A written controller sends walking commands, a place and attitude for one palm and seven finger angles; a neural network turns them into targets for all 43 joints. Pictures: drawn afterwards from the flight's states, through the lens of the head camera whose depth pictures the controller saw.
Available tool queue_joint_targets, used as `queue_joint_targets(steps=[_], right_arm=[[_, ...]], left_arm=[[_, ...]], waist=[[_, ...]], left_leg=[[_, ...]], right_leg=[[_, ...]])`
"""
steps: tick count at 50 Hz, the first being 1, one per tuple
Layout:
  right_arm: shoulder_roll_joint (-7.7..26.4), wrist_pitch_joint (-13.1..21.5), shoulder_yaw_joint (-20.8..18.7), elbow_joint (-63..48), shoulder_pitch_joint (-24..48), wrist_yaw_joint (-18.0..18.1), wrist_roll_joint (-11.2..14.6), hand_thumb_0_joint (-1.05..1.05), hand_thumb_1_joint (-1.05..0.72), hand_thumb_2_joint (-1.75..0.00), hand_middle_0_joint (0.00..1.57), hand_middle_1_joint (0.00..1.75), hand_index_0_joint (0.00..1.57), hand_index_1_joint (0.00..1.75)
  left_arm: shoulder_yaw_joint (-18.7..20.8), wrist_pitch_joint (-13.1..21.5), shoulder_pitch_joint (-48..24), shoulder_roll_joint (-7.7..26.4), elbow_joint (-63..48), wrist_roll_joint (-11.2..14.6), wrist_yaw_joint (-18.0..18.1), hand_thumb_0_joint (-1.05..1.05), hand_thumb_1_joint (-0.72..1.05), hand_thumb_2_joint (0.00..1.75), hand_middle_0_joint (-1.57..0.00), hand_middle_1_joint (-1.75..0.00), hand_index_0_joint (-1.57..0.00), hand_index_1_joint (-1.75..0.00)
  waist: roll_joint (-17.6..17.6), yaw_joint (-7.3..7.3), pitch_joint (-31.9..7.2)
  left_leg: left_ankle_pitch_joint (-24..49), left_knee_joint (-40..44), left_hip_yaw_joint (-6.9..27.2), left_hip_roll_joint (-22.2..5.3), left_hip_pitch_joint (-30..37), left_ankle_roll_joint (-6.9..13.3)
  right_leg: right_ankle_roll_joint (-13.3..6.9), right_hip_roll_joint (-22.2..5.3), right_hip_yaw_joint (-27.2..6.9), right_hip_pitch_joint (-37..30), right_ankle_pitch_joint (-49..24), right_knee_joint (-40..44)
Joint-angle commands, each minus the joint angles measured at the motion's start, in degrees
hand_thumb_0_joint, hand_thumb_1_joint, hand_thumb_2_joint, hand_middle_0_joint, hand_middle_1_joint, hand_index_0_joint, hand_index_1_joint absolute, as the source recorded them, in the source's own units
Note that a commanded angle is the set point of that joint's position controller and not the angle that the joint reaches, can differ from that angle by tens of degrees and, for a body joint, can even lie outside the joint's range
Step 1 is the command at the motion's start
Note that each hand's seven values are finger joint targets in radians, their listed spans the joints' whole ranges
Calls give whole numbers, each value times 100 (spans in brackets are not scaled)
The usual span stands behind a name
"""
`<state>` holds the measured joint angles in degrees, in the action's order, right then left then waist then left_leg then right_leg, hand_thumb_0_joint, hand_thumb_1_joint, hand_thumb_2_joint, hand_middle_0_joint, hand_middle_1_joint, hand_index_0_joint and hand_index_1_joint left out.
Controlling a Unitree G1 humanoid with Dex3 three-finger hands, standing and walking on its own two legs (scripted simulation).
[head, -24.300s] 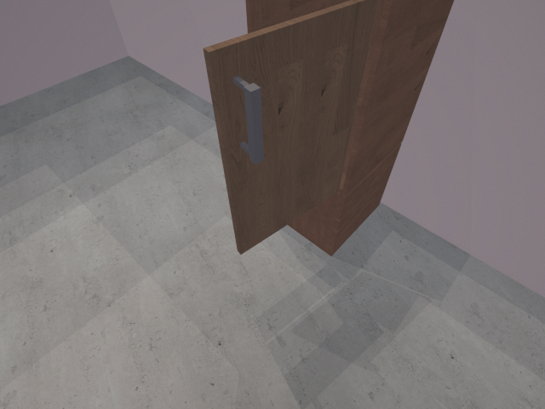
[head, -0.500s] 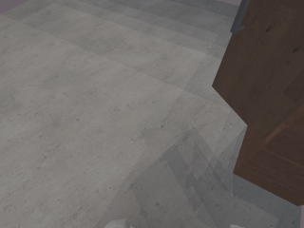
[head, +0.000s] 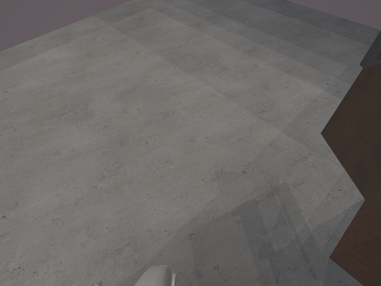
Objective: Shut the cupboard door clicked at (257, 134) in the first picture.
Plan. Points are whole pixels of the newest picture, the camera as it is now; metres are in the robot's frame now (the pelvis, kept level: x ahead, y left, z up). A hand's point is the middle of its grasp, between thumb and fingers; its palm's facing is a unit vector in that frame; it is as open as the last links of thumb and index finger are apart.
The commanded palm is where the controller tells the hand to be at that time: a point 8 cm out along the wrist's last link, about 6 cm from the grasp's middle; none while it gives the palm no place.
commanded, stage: walk to a spot facing it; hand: left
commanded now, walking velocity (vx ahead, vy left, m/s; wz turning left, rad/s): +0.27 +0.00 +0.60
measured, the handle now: out of the picture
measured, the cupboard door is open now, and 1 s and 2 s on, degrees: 56 56 56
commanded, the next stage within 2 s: turn to face it in 1.08 s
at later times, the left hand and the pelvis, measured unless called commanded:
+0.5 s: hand (94, 274) +0.16 +0.24 -0.14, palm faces +0.26 -0.93 -0.24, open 7.4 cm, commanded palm none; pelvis +0.11 +0.02 +0.00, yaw +16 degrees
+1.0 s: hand out of the picture +0.10 +0.20 -0.18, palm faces +0.64 -0.74 -0.19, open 7.4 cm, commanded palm none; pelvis +0.26 +0.10 -0.01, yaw +36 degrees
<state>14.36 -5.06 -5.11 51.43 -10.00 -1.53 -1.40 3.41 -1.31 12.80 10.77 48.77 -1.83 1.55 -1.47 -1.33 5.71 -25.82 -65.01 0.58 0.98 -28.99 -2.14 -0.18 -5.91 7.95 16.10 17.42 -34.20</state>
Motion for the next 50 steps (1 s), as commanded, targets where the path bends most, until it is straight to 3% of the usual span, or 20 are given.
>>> queue_joint_targets(steps=[1,5,7,9,10,13,16,21,24,25,26,28,30,32,36,43,46,48,49,50], right_arm=[[78,182,30,-575,337,-58,28,0,-90,-90,20,30,20,30],[95,346,65,-559,246,-80,32,0,-90,-90,20,30,20,30],[318,431,23,-380,-383,-47,5,0,-90,-90,20,30,20,30],[1319,475,-209,-60,-1604,90,-109,0,-90,-90,20,30,20,30],[1244,493,-170,112,-1908,101,-86,0,-90,-90,20,30,20,30],[778,647,8,-81,-1096,218,-63,0,-90,-90,20,30,20,30],[740,756,32,2,-1111,275,-34,0,-90,-90,20,30,20,30],[792,725,-11,98,-866,224,-46,0,-90,-90,20,30,20,30],[791,677,-34,77,-509,205,-22,0,-90,-90,20,30,20,30],[649,691,-14,15,-371,171,33,0,-90,-90,20,30,20,30],[146,719,66,-96,-592,138,103,0,-90,-90,20,30,20,30],[235,654,-6,-164,-472,102,-8,0,-90,-90,20,30,20,30],[167,588,-18,40,-465,30,-42,0,-90,-90,20,30,20,30],[-37,524,51,154,-553,-34,-32,0,-90,-90,20,30,20,30],[-152,465,79,-36,-43,-90,-17,0,-90,-90,20,30,20,30],[-159,505,226,-587,1106,-244,-22,0,-90,-90,20,30,20,30],[19,555,178,-607,807,-217,-27,0,-90,-90,20,30,20,30],[359,593,72,-352,-319,-145,-77,0,-90,-90,20,30,20,30],[975,609,-76,-199,-1104,-59,-108,0,-90,-90,20,30,20,30],[1688,624,-235,-132,-1593,16,-103,0,-90,-90,20,30,20,30]], left_arm=[[329,181,289,1201,-259,-27,60,0,90,90,-20,-30,-20,-30],[412,217,521,1351,-4,-28,-43,0,90,90,-20,-30,-20,-30],[402,183,396,1253,-15,56,-105,0,90,90,-20,-30,-20,-30],[206,160,-382,606,-587,59,-219,0,90,90,-20,-30,-20,-30],[173,170,-1021,704,-751,-21,-199,0,90,90,-20,-30,-20,-30],[237,245,-849,686,-469,26,-283,0,90,90,-20,-30,-20,-30],[187,255,-684,593,-300,52,-330,0,90,90,-20,-30,-20,-30],[164,250,-661,553,-317,64,-373,0,90,90,-20,-30,-20,-30],[268,301,235,710,-55,46,-354,0,90,90,-20,-30,-20,-30],[360,370,1022,1077,136,10,-311,0,90,90,-20,-30,-20,-30],[513,432,1719,1723,243,-72,-225,0,90,90,-20,-30,-20,-30],[418,395,1145,1541,119,4,-124,0,90,90,-20,-30,-20,-30],[258,420,287,889,-3,0,-70,0,90,90,-20,-30,-20,-30],[182,532,351,630,53,-1,-80,0,90,90,-20,-30,-20,-30],[158,631,855,538,362,-5,-54,0,90,90,-20,-30,-20,-30],[170,610,1223,816,574,-4,-55,0,90,90,-20,-30,-20,-30],[214,579,1078,1022,543,-3,-63,0,90,90,-20,-30,-20,-30],[229,536,904,1210,496,68,-86,0,90,90,-20,-30,-20,-30],[226,513,920,1050,362,81,-157,0,90,90,-20,-30,-20,-30],[148,481,645,778,-4,104,-239,0,90,90,-20,-30,-20,-30]], waist=[[1185,280,-623],[1256,373,-635],[490,15,-711],[-1898,-661,-620],[-1102,-795,-437],[-875,-288,-120],[-469,-184,-469],[-586,-33,-191],[-239,443,-285],[442,842,-513],[2250,1077,-1075],[1985,628,-533],[970,150,-245],[893,79,-489],[774,155,-397],[824,406,-100],[911,184,-274],[641,-422,-939],[-357,-811,-1525],[-1506,-891,-1760]], left_leg=[[-130,1079,-404,-263,84,-17],[-271,2618,-804,-210,658,153],[449,3938,-642,-178,2151,271],[521,5071,2889,-2376,3512,1477],[-319,5197,2958,-2431,3027,1621],[466,5192,1998,-1736,2427,1323],[1934,4967,1466,-1506,2859,1368],[1281,4998,1181,-1280,1978,1251],[566,4316,1064,-1013,794,1020],[230,3264,664,-507,-26,799],[-770,1031,-104,347,-863,460],[-432,-1068,482,-65,-1317,494],[634,-1179,419,-542,-937,402],[1080,-852,163,-566,-706,282],[1167,-182,-122,-624,-1178,167],[1181,2014,-686,-559,-808,348],[800,2497,-934,-280,134,578],[1232,3179,-1086,87,2108,725],[1122,3532,169,-682,3602,1064],[1827,4189,2782,-2303,4446,1715]], right_leg=[[-626,-1477,-625,-834,-1231,1417],[-552,-1660,-498,-944,-33,1282],[-137,-1378,37,108,722,343],[407,-78,352,2788,2096,-2484],[252,-218,-299,2887,1791,-2918],[291,-285,-699,2760,451,-3136],[371,-121,-631,2398,186,-2323],[396,151,-341,1192,-193,-721],[333,413,-211,-793,-636,77],[227,60,-690,-1978,-30,669],[-255,-1671,-2847,-2786,1744,1834],[-552,-2226,-4208,-1403,3382,2782],[-408,-1842,-2444,-452,2117,2508],[-309,-1394,-1046,-634,129,2269],[-423,-1436,-234,-1318,-2019,2087],[-415,-1623,457,-1825,-2788,1867],[-390,-1743,692,-1780,-3784,1178],[-145,-1468,1127,-1022,-3819,-558],[98,-1047,1105,241,-2079,-2181],[379,-158,618,2119,1616,-3979]])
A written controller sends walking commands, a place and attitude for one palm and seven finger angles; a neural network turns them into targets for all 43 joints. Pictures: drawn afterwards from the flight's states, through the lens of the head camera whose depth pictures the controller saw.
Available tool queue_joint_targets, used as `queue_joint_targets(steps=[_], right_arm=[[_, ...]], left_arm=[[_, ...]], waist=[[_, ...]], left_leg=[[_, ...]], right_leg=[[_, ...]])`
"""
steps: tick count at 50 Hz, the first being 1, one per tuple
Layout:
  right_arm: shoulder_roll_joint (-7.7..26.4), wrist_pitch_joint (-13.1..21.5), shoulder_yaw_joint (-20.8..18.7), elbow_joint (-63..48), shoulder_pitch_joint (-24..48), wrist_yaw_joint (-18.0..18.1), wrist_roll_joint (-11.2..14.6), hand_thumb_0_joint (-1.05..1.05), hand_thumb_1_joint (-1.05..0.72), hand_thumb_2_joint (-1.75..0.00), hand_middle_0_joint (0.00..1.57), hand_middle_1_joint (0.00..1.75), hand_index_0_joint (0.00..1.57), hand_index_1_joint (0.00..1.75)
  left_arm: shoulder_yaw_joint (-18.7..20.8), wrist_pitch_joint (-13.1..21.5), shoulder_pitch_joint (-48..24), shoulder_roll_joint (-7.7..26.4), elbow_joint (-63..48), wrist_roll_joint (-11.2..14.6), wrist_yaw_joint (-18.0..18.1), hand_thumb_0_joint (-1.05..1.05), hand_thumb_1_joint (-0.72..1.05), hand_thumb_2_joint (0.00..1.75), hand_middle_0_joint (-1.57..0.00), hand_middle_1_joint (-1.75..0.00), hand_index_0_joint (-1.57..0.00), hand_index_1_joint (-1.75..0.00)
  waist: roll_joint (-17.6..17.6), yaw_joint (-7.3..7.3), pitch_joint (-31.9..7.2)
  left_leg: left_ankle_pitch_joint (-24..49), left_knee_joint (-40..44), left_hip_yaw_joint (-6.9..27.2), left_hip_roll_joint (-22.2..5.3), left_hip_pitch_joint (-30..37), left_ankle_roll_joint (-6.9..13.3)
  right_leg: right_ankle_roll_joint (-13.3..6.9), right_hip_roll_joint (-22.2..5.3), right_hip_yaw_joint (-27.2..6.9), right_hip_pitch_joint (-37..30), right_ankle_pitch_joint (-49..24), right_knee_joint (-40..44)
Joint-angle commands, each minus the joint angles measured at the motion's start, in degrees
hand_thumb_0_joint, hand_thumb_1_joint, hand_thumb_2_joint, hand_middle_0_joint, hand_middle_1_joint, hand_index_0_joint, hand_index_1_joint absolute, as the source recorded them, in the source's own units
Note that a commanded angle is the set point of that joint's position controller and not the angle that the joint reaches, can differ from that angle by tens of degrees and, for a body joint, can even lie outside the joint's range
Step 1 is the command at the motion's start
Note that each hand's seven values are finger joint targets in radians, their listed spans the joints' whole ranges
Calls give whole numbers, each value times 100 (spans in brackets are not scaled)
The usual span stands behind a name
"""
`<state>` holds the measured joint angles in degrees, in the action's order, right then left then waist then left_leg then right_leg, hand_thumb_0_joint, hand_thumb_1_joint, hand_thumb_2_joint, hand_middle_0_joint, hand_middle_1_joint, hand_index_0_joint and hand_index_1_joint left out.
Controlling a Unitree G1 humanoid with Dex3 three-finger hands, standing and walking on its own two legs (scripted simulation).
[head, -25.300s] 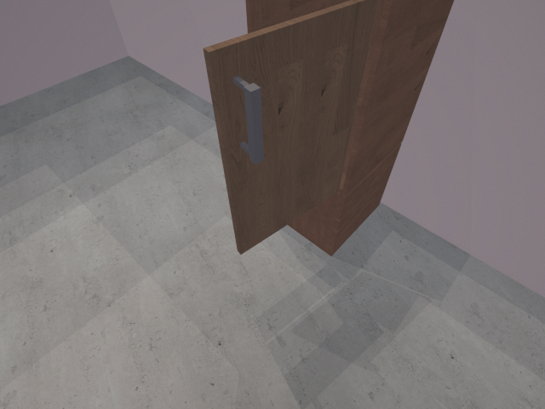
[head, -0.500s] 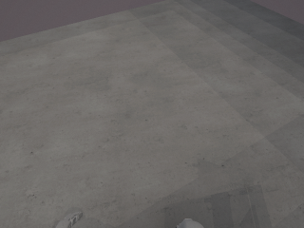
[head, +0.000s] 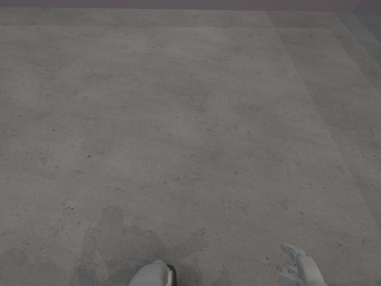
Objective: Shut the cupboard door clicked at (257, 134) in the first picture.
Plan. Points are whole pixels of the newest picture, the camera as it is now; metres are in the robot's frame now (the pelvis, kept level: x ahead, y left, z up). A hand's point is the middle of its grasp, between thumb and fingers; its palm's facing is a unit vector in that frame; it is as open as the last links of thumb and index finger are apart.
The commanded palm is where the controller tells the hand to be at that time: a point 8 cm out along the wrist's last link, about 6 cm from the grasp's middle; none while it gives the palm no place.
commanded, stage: walk to a spot facing it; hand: left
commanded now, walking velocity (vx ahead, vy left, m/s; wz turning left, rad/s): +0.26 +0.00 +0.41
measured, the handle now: out of the picture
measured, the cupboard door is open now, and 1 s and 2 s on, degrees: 56 56 56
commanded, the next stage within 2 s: turn to face it in 0.08 s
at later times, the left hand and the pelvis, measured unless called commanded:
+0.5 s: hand (135, 220) +0.27 +0.17 -0.15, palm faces -0.02 -0.98 -0.18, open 7.4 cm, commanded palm none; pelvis +0.18 +0.00 +0.01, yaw -3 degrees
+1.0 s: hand (125, 177) +0.39 +0.23 -0.15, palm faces -0.23 -0.95 -0.21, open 7.4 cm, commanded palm none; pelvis +0.24 +0.04 +0.02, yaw -19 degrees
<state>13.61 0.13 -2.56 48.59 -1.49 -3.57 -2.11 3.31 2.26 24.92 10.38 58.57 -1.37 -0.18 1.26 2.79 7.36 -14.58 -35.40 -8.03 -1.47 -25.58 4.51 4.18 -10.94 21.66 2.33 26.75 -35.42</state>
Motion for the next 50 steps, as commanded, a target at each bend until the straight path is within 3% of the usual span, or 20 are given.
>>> queue_joint_targets(steps=[1,4,6,16,22,23,24,25,26,27,29,31,37,40,41,42,43,45,47,50], right_arm=[[1904,77,-488,206,-2481,287,63,0,-90,-90,20,30,20,30],[1061,185,-219,-173,-1162,394,63,0,-90,-90,20,30,20,30],[771,258,-114,-130,-961,412,56,0,-90,-90,20,30,20,30],[250,290,-9,679,-1661,523,83,0,-90,-90,20,30,20,30],[458,80,-94,766,-1501,602,68,0,-90,-90,20,30,20,30],[433,72,-101,746,-1479,594,101,0,-90,-90,20,30,20,30],[313,82,-107,667,-1512,575,158,0,-90,-90,20,30,20,30],[80,86,-86,515,-1476,543,199,0,-90,-90,20,30,20,30],[194,17,-76,471,-1345,600,167,0,-90,-90,20,30,20,30],[201,5,-85,416,-1187,606,176,0,-90,-90,20,30,20,30],[186,-43,-77,407,-1053,580,167,0,-90,-90,20,30,20,30],[21,-115,-55,398,-1164,543,132,0,-90,-90,20,30,20,30],[85,-131,-104,84,-945,522,159,0,-90,-90,20,30,20,30],[207,-51,-108,80,-1276,550,181,0,-90,-90,20,30,20,30],[425,17,-134,128,-1486,571,165,0,-90,-90,20,30,20,30],[947,80,-214,72,-1513,589,81,0,-90,-90,20,30,20,30],[1308,33,-275,-42,-1620,596,39,0,-90,-90,20,30,20,30],[1158,36,-219,-185,-1201,601,4,0,-90,-90,20,30,20,30],[966,6,-162,-303,-855,603,3,0,-90,-90,20,30,20,30],[924,-1,-153,-261,-936,600,29,0,-90,-90,20,30,20,30]], left_arm=[[150,92,-1070,921,-1227,59,-28,0,90,90,-20,-30,-20,-30],[186,-22,-842,662,-905,-34,-16,0,90,90,-20,-30,-20,-30],[180,-108,-451,546,-697,-81,-61,0,90,90,-20,-30,-20,-30],[-34,-242,-1166,240,-573,4,21,0,90,90,-20,-30,-20,-30],[97,-308,-1112,374,-647,-14,-31,0,90,90,-20,-30,-20,-30],[131,-269,-832,479,-600,-21,-30,0,90,90,-20,-30,-20,-30],[209,-194,-428,831,-500,-50,7,0,90,90,-20,-30,-20,-30],[289,-122,-12,1238,-400,-44,73,0,90,90,-20,-30,-20,-30],[303,-136,-33,1200,-412,42,148,0,90,90,-20,-30,-20,-30],[318,-169,-401,1137,-509,34,193,0,90,90,-20,-30,-20,-30],[282,-206,-877,928,-664,40,221,0,90,90,-20,-30,-20,-30],[304,-214,-1150,877,-760,1,211,0,90,90,-20,-30,-20,-30],[393,-302,-1270,1108,-863,-36,99,0,90,90,-20,-30,-20,-30],[414,-362,-1487,1128,-960,1,71,0,90,90,-20,-30,-20,-30],[380,-391,-1579,1009,-1051,47,62,0,90,90,-20,-30,-20,-30],[318,-416,-1379,681,-1161,98,24,0,90,90,-20,-30,-20,-30],[277,-404,-1411,641,-1277,84,-19,0,90,90,-20,-30,-20,-30],[327,-452,-1561,866,-1233,4,-69,0,90,90,-20,-30,-20,-30],[329,-499,-1553,808,-1181,32,-156,0,90,90,-20,-30,-20,-30],[277,-563,-1574,733,-1232,38,-210,0,90,90,-20,-30,-20,-30]], waist=[[-765,-1288,-1785],[-858,-626,-965],[-767,-321,-891],[-569,-289,-663],[-659,-178,-387],[-471,-40,-551],[339,78,-956],[1315,164,-1192],[1074,131,-1460],[967,49,-1342],[157,-126,-1347],[217,-284,-1274],[731,-246,-1112],[747,-454,-1216],[351,-563,-1249],[-1072,-505,-1322],[-1800,-584,-1221],[-1331,-422,-955],[-965,-278,-751],[-1165,-301,-832]], left_leg=[[708,1612,4022,-2412,3690,1198],[-649,2080,2802,-1673,1542,660],[-236,2191,2204,-1272,1126,500],[2847,1935,966,-1195,1650,469],[2573,899,612,-1380,1554,232],[2442,294,425,-1182,1451,45],[1622,-840,127,-722,763,-253],[-1709,-2437,-225,121,-403,-634],[-2293,-3045,669,58,-659,-680],[-2044,-3362,872,-88,-914,-707],[-1478,-3226,972,-268,-711,-760],[-1223,-2692,839,-286,-393,-805],[-893,-1047,669,-14,188,-831],[-40,374,679,54,1145,-805],[376,1117,807,-210,1886,-749],[1068,1598,2068,-1453,2505,-302],[1668,1835,2893,-2561,2313,376],[1756,1780,2622,-2494,1779,629],[2163,1632,1623,-2031,1666,461],[2441,1500,906,-1783,1947,317]], right_leg=[[-171,328,-1681,3897,640,-4246],[-201,21,-2140,3414,-368,-3881],[-154,118,-2097,3032,-833,-3437],[-217,595,-2079,2287,-1735,-983],[-429,977,-1744,1317,-1653,80],[-492,928,-1861,834,-2288,586],[-845,248,-2896,-98,-3961,752],[-1666,-1110,-4471,-821,-6083,1213],[-2043,-1195,-4687,-848,-6388,1335],[-2092,-1054,-4621,-679,-5936,1347],[-1884,-616,-3945,-174,-5146,1318],[-1673,-366,-3599,350,-4707,1360],[-1459,-17,-3837,834,-3899,1284],[-1097,244,-3838,1226,-3431,846],[-859,508,-3637,1765,-2867,511],[-515,1279,-3016,2688,-1140,-345],[-296,1460,-2266,2999,974,-1697],[-216,1071,-2403,3142,735,-3057],[-130,895,-2292,3051,225,-3171],[-76,866,-2015,2867,-12,-2619]])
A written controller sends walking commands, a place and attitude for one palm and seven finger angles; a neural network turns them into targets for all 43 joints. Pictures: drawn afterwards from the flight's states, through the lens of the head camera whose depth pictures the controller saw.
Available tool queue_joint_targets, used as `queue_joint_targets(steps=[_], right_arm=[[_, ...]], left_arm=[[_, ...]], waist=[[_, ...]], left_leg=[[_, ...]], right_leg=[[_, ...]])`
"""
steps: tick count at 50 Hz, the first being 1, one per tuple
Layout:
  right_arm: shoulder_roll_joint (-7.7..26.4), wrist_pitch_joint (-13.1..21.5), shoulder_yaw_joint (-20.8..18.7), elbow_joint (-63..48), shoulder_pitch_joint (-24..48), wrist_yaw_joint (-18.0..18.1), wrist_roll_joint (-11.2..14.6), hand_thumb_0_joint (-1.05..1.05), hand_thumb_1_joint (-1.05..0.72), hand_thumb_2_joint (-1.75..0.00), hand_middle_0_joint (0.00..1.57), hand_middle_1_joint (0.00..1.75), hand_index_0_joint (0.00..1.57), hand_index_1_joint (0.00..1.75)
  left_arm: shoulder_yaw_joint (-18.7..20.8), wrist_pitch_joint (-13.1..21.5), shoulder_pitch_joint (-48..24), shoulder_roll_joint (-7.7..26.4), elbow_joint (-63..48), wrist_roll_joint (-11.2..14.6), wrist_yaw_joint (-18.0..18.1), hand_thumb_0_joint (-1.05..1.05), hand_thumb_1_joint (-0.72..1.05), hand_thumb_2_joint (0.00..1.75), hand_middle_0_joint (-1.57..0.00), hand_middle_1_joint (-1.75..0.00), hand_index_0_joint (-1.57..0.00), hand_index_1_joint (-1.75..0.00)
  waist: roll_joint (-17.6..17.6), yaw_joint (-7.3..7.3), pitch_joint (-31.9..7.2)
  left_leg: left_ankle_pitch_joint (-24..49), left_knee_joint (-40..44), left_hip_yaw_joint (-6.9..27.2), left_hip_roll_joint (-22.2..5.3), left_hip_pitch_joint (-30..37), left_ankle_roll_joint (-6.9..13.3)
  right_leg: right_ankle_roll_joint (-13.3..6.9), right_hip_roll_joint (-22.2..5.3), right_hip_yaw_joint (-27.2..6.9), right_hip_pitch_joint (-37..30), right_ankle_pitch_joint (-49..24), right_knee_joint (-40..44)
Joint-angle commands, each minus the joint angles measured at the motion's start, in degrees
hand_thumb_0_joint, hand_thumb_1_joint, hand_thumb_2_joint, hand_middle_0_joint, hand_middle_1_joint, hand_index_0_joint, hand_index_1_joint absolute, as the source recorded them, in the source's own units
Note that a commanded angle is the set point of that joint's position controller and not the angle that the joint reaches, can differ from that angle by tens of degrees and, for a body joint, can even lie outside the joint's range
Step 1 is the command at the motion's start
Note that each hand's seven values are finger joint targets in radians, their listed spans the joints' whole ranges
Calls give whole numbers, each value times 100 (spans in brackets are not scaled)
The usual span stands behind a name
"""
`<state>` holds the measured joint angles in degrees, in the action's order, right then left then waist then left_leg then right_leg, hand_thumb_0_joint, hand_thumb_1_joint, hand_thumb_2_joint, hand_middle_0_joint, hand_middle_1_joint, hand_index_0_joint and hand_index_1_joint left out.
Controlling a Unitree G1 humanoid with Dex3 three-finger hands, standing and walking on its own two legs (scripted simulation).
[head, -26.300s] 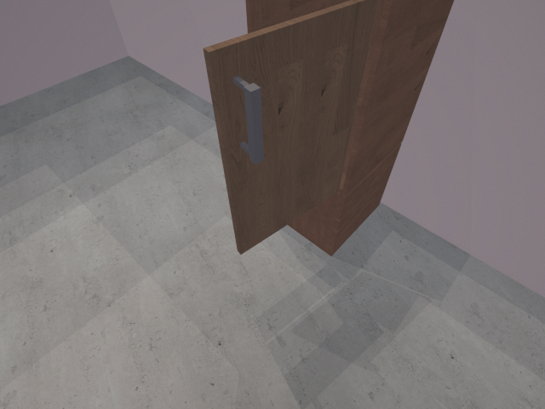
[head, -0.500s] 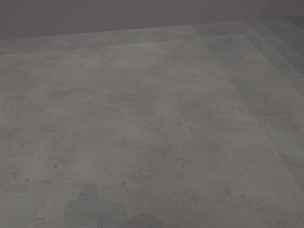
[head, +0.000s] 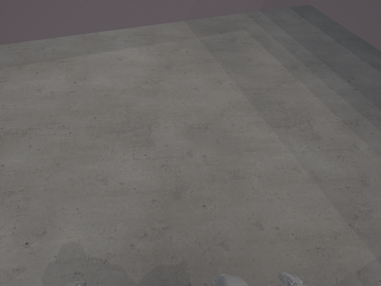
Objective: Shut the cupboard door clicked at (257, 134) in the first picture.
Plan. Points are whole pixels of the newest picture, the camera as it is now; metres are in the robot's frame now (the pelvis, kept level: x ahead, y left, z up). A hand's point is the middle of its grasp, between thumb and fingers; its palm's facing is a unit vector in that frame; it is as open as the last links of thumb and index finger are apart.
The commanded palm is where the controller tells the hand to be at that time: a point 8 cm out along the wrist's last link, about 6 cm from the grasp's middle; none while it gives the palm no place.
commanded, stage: turn to face it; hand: left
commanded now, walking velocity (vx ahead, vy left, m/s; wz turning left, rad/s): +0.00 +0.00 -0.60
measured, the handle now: out of the picture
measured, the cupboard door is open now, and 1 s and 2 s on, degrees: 56 56 56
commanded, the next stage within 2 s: none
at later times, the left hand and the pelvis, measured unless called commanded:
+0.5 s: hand (133, 266) +0.18 +0.15 -0.17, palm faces -0.29 -0.93 -0.21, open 7.4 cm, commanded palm none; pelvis +0.03 -0.01 +0.00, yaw -18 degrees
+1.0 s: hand (165, 224) +0.28 +0.08 -0.16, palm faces -0.59 -0.77 -0.24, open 7.4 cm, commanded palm none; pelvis +0.05 -0.01 -0.01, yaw -37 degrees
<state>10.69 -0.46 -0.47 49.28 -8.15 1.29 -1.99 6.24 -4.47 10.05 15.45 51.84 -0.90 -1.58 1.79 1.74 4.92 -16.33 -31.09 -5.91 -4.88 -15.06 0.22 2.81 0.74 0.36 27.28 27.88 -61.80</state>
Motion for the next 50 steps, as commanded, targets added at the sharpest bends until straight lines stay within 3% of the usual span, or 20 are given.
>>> queue_joint_targets(steps=[1,7,10,11,12,13,14,18,24,27,28,29,30,32,35,44,46,48,49,50], right_arm=[[1221,57,-381,-285,-396,102,13,0,-90,-90,20,30,20,30],[1426,8,-492,-155,-522,28,11,0,-90,-90,20,30,20,30],[1477,-31,-534,-175,-360,-21,67,0,-90,-90,20,30,20,30],[1293,-35,-510,-242,-346,-53,114,0,-90,-90,20,30,20,30],[806,-35,-374,-520,-97,-73,141,0,-90,-90,20,30,20,30],[954,-131,-337,-633,127,-9,147,0,-90,-90,20,30,20,30],[887,-139,-354,-604,171,40,152,0,-90,-90,20,30,20,30],[909,-128,-335,-291,-141,-9,118,0,-90,-90,20,30,20,30],[777,-98,-321,-361,-248,-10,157,0,-90,-90,20,30,20,30],[826,-5,-325,-212,-836,33,162,0,-90,-90,20,30,20,30],[1134,65,-367,-169,-961,60,125,0,-90,-90,20,30,20,30],[1732,93,-469,-218,-1026,70,33,0,-90,-90,20,30,20,30],[1812,65,-478,-275,-1071,85,29,0,-90,-90,20,30,20,30],[1487,94,-400,-330,-740,123,7,0,-90,-90,20,30,20,30],[1241,83,-336,-403,-382,134,23,0,-90,-90,20,30,20,30],[1409,29,-501,-6,-842,43,17,0,-90,-90,20,30,20,30],[1449,8,-530,1,-777,14,24,0,-90,-90,20,30,20,30],[1463,-20,-555,-42,-589,-10,67,0,-90,-90,20,30,20,30],[1290,-26,-530,-105,-546,-48,115,0,-90,-90,20,30,20,30],[762,-44,-403,-399,-326,-79,129,0,-90,-90,20,30,20,30]], left_arm=[[-27,98,-188,204,-601,-9,-81,0,90,90,-20,-30,-20,-30],[-100,163,-421,171,-715,-31,-99,0,90,90,-20,-30,-20,-30],[-64,237,136,382,-574,-41,-70,0,90,90,-20,-30,-20,-30],[7,294,526,749,-454,-69,-24,0,90,90,-20,-30,-20,-30],[124,358,839,1364,-381,-105,61,0,90,90,-20,-30,-20,-30],[108,336,1075,1491,-328,-6,127,0,90,90,-20,-30,-20,-30],[143,334,786,1375,-380,-33,200,0,90,90,-20,-30,-20,-30],[-11,346,-9,835,-618,-29,232,0,90,90,-20,-30,-20,-30],[59,287,-66,999,-586,-79,172,0,90,90,-20,-30,-20,-30],[60,233,-341,889,-607,-25,159,0,90,90,-20,-30,-20,-30],[10,193,-253,624,-671,31,141,0,90,90,-20,-30,-20,-30],[-63,168,10,262,-738,77,82,0,90,90,-20,-30,-20,-30],[-84,178,-144,396,-796,14,74,0,90,90,-20,-30,-20,-30],[6,179,-306,463,-663,-25,2,0,90,90,-20,-30,-20,-30],[-6,114,-215,277,-548,-10,-91,0,90,90,-20,-30,-20,-30],[-104,134,-619,85,-683,-21,-102,0,90,90,-20,-30,-20,-30],[-113,164,-530,130,-671,-23,-81,0,90,90,-20,-30,-20,-30],[-67,202,-50,305,-537,-29,-50,0,90,90,-20,-30,-20,-30],[-9,262,352,648,-422,-56,-4,0,90,90,-20,-30,-20,-30],[103,345,635,1253,-359,-109,83,0,90,90,-20,-30,-20,-30]], waist=[[-1174,-273,-650],[-1410,-392,-725],[-1070,-55,-857],[-261,151,-1043],[1484,330,-953],[1104,431,-909],[1509,258,-886],[661,-146,-907],[730,-157,-758],[689,-456,-846],[-111,-460,-940],[-1913,-411,-1022],[-1932,-492,-976],[-1276,-342,-713],[-1113,-203,-599],[-1377,-470,-812],[-1470,-414,-811],[-1176,-110,-854],[-374,95,-1029],[1470,274,-891]], left_leg=[[2614,1066,627,-1472,969,752],[2832,664,140,-1612,1091,641],[2299,-234,-244,-1418,574,198],[1386,-1153,-490,-1072,-199,-112],[-1859,-2541,-651,-121,-1865,-438],[-2172,-3385,258,-50,-1996,-427],[-1953,-3784,572,-64,-2371,-427],[-845,-3333,539,-164,-1769,-551],[-776,-1521,350,190,-926,-487],[241,139,321,278,178,-424],[413,963,882,-265,843,-236],[940,1364,2323,-1698,1338,352],[1329,1436,2694,-2370,1057,840],[1994,1338,2055,-1998,606,888],[2311,1160,817,-1512,747,704],[2690,765,87,-1670,1198,665],[2693,533,-68,-1690,1133,549],[1997,-86,-332,-1553,516,200],[1212,-904,-532,-1229,-154,-94],[-1763,-2266,-743,-317,-1806,-429]], right_leg=[[63,-310,153,289,-182,245],[-77,-169,552,-413,-338,1796],[-242,-92,652,-1639,-1691,3349],[-473,-667,-48,-2616,-2572,3859],[-1133,-2113,-2032,-3257,-4492,4089],[-1576,-2456,-2232,-2713,-4949,4108],[-1613,-2173,-2321,-2730,-4635,4142],[-1339,-1500,-1214,-2190,-4365,3901],[-1328,-1325,-1650,-1574,-3554,3878],[-908,-998,-1621,-1050,-3070,3386],[-601,-515,-1305,-425,-2240,2865],[-246,272,-470,466,-125,1624],[-156,110,-230,517,885,387],[-61,-168,-332,518,406,-692],[55,-319,-24,446,-141,-561],[-41,-190,529,-292,-191,1600],[-118,-127,641,-623,-447,2200],[-248,-125,644,-1657,-1542,3395],[-469,-630,7,-2525,-2246,3943],[-1064,-2062,-1987,-3194,-3915,4240]])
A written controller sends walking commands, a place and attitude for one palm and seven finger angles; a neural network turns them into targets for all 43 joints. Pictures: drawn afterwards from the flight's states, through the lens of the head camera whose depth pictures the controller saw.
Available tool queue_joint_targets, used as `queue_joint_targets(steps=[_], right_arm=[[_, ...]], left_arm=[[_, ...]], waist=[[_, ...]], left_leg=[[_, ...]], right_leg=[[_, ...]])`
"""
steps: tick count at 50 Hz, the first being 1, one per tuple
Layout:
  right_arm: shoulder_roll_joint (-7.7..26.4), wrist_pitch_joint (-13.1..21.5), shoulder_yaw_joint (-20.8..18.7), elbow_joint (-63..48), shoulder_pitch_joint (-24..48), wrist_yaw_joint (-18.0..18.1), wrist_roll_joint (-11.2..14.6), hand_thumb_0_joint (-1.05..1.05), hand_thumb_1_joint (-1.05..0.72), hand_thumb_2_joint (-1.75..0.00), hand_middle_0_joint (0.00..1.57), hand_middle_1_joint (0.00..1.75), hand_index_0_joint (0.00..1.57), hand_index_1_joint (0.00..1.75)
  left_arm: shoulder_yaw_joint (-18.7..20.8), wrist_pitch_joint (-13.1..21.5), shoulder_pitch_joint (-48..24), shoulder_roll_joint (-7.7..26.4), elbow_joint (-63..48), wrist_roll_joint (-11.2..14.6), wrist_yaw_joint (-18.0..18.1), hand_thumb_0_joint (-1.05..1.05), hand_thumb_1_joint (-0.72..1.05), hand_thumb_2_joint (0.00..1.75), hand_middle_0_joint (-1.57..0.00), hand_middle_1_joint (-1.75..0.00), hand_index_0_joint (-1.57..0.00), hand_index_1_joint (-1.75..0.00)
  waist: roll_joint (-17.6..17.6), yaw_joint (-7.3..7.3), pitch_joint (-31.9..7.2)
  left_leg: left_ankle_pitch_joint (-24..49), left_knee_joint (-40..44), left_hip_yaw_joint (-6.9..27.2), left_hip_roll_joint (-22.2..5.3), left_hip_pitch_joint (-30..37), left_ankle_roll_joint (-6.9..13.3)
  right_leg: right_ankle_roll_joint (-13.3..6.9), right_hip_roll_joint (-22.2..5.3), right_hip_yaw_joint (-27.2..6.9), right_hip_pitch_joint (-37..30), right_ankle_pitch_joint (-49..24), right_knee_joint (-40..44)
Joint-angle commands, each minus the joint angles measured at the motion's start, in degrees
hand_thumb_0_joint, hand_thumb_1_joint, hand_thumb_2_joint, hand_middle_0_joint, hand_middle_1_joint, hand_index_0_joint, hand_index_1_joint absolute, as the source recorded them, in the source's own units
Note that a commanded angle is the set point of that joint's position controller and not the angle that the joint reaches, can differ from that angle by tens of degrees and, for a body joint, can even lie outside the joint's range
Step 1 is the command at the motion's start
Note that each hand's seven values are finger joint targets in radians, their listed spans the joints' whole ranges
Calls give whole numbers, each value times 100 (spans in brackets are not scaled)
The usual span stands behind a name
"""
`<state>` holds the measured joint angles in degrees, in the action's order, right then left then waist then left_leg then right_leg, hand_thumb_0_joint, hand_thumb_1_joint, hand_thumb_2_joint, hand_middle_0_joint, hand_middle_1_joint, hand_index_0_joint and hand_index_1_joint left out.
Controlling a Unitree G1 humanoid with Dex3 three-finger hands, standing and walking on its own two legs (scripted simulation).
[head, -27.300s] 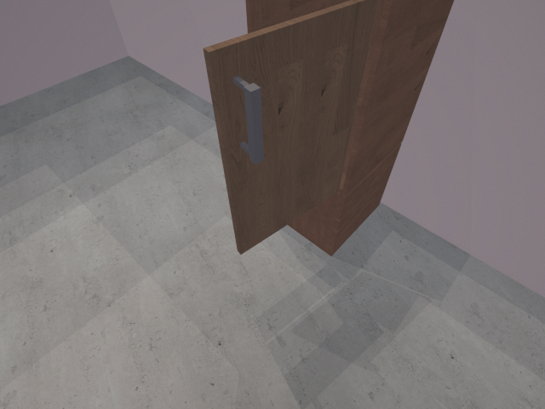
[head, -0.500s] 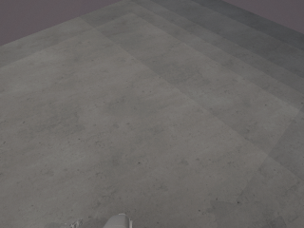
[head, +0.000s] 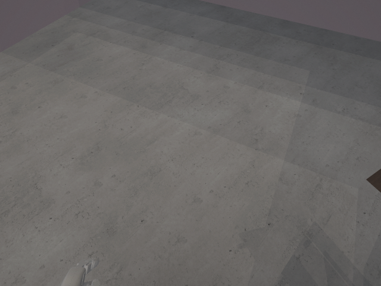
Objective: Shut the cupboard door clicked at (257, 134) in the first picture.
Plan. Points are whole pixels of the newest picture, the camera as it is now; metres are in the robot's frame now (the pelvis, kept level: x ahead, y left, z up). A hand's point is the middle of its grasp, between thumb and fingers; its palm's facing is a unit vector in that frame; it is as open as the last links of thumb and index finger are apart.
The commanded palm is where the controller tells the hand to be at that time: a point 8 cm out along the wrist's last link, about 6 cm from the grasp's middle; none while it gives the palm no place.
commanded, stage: turn to face it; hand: left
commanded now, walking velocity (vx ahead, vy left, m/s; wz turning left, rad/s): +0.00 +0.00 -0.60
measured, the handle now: out of the picture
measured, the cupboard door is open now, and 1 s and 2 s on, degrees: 56 56 56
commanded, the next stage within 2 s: take the last steps up to it in 1.58 s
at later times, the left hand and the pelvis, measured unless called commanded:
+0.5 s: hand (107, 271) +0.17 +0.21 -0.17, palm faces -0.24 -0.96 -0.17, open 7.4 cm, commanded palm none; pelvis +0.04 +0.03 +0.01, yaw -17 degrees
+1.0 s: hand (157, 241) +0.24 +0.10 -0.15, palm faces -0.55 -0.79 -0.25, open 7.4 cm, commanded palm none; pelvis +0.04 -0.01 +0.01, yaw -34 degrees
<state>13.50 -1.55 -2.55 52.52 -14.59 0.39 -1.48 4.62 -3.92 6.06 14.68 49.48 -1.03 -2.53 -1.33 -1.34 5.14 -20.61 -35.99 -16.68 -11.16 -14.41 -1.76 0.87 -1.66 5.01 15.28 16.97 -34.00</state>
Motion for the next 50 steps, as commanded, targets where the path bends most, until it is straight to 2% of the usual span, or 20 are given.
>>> queue_joint_targets(steps=[1,3,5,6,13,16,17,18,19,22,24,30,37,39,40,41,42,43,46,50], right_arm=[[586,-34,-155,-856,609,58,73,0,-90,-90,20,30,20,30],[651,-38,-164,-789,661,125,84,0,-90,-90,20,30,20,30],[647,-30,-167,-599,487,72,67,0,-90,-90,20,30,20,30],[590,-47,-162,-550,368,54,55,0,-90,-90,20,30,20,30],[510,30,-124,-717,548,85,103,0,-90,-90,20,30,20,30],[560,111,-124,-540,-87,125,112,0,-90,-90,20,30,20,30],[908,186,-169,-504,-284,152,66,0,-90,-90,20,30,20,30],[1485,206,-267,-532,-377,159,-11,0,-90,-90,20,30,20,30],[1516,180,-268,-526,-431,197,-21,0,-90,-90,20,30,20,30],[1085,188,-152,-712,20,225,-41,0,-90,-90,20,30,20,30],[977,188,-129,-690,109,226,-24,0,-90,-90,20,30,20,30],[974,163,-206,-470,-182,180,-16,0,-90,-90,20,30,20,30],[1170,117,-334,-325,-64,94,-30,0,-90,-90,20,30,20,30],[1159,93,-344,-354,52,61,23,0,-90,-90,20,30,20,30],[889,77,-308,-460,40,12,79,0,-90,-90,20,30,20,30],[476,46,-176,-759,376,1,78,0,-90,-90,20,30,20,30],[585,-46,-150,-873,704,68,75,0,-90,-90,20,30,20,30],[541,-49,-152,-827,630,117,86,0,-90,-90,20,30,20,30],[664,-40,-159,-536,307,72,53,0,-90,-90,20,30,20,30],[556,-53,-139,-575,429,56,60,0,-90,-90,20,30,20,30]], left_arm=[[258,267,1293,1529,-42,8,239,0,90,90,-20,-30,-20,-30],[252,280,749,1231,-156,1,336,0,90,90,-20,-30,-20,-30],[165,268,235,931,-315,0,332,0,90,90,-20,-30,-20,-30],[143,289,196,915,-353,-8,315,0,90,90,-20,-30,-20,-30],[225,261,411,1050,-258,-55,278,0,90,90,-20,-30,-20,-30],[220,206,110,973,-282,3,271,0,90,90,-20,-30,-20,-30],[171,170,213,687,-352,53,260,0,90,90,-20,-30,-20,-30],[95,154,521,350,-420,95,199,0,90,90,-20,-30,-20,-30],[90,136,395,478,-394,19,205,0,90,90,-20,-30,-20,-30],[154,129,152,473,-300,5,101,0,90,90,-20,-30,-20,-30],[142,65,217,369,-254,11,52,0,90,90,-20,-30,-20,-30],[113,13,-115,247,-365,-12,0,0,90,90,-20,-30,-20,-30],[53,110,-94,211,-393,-15,23,0,90,90,-20,-30,-20,-30],[103,174,465,440,-224,-29,61,0,90,90,-20,-30,-20,-30],[177,245,877,929,-118,-73,126,0,90,90,-20,-30,-20,-30],[267,296,1164,1447,-25,-54,208,0,90,90,-20,-30,-20,-30],[264,271,1331,1527,-5,20,265,0,90,90,-20,-30,-20,-30],[294,299,1004,1422,-49,-6,327,0,90,90,-20,-30,-20,-30],[129,298,188,908,-292,19,338,0,90,90,-20,-30,-20,-30],[143,326,370,937,-210,-24,299,0,90,90,-20,-30,-20,-30]], waist=[[1466,694,-817],[1722,403,-669],[1047,131,-752],[1024,69,-824],[1047,201,-831],[891,-130,-972],[29,-151,-1122],[-1613,-75,-1286],[-1673,-204,-1257],[-788,-6,-716],[-774,66,-717],[-819,-92,-667],[-1133,-41,-784],[-574,284,-917],[546,479,-1087],[1805,624,-875],[1296,709,-729],[1933,479,-797],[1120,67,-928],[805,137,-830]], left_leg=[[-1737,-2681,1187,500,-2112,-248],[-1140,-3273,1721,425,-2578,-268],[-449,-3005,1629,372,-2024,-345],[-301,-2823,1541,453,-1821,-365],[-384,-1004,1447,790,-1197,-326],[818,818,1384,902,46,-257],[1377,1570,2017,227,841,-58],[2655,1624,3346,-1222,1568,607],[2913,1694,3545,-1726,1321,995],[3610,1518,2500,-1172,799,1029],[3584,1499,1818,-893,977,879],[2813,1617,1397,-1013,1074,900],[2873,1032,874,-1153,984,713],[2299,179,570,-892,335,307],[1285,-924,273,-417,-584,-20],[-1682,-2240,461,477,-2049,-285],[-1733,-2941,1331,478,-2248,-250],[-1501,-3286,1589,474,-2573,-268],[-371,-3079,1603,353,-2023,-383],[-269,-2283,1513,578,-1664,-400]], right_leg=[[-1303,-2172,-2666,-1442,-3589,1408],[-1346,-1762,-2513,-1398,-3115,1417],[-1136,-1261,-1743,-1009,-2932,1231],[-1073,-1148,-1538,-880,-2934,1225],[-1171,-1099,-2158,-716,-2993,991],[-704,-732,-2072,-199,-2626,402],[-370,-198,-1690,469,-1570,-166],[-13,499,-881,1513,1171,-1367],[79,369,-796,1610,2063,-2641],[212,4,-739,1726,1355,-3626],[272,-49,-586,1707,972,-3509],[281,-150,-266,1508,828,-2495],[64,36,126,565,563,-574],[-94,76,125,-643,-636,711],[-428,-785,-943,-1609,-1488,1235],[-1080,-1994,-2640,-1795,-3320,1400],[-1369,-2137,-2686,-1360,-3716,1400],[-1379,-1916,-2840,-1431,-3351,1455],[-1096,-1219,-1650,-1108,-3024,1236],[-1157,-1126,-1868,-781,-2783,1272]])
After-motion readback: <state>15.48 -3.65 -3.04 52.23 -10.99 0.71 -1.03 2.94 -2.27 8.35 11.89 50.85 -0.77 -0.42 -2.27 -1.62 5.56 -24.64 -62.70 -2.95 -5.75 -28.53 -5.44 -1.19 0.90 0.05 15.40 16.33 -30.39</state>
